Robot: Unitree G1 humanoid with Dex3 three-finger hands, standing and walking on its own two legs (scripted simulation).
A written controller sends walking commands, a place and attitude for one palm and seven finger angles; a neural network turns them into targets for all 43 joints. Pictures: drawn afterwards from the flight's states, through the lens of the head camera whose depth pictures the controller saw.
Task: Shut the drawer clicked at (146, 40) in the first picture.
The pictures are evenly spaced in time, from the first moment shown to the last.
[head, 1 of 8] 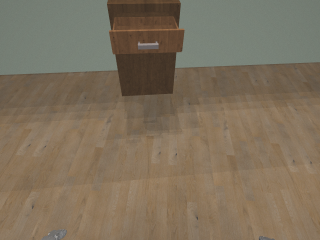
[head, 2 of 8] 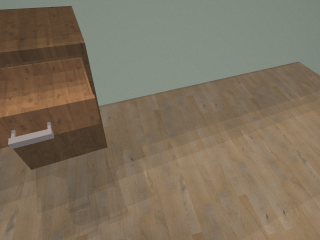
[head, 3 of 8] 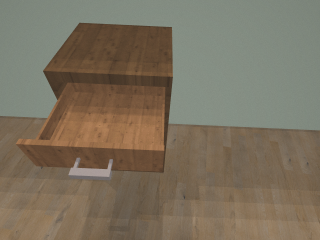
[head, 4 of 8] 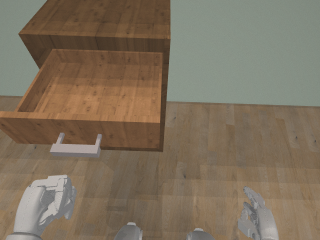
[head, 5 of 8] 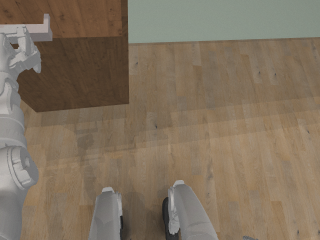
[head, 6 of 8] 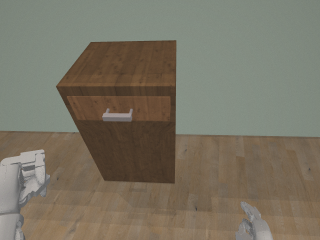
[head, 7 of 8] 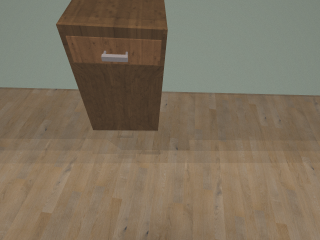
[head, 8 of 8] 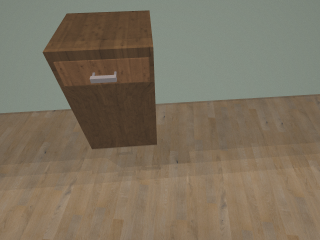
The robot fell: no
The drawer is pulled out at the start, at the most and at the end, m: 0.30 0.30 0.00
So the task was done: yes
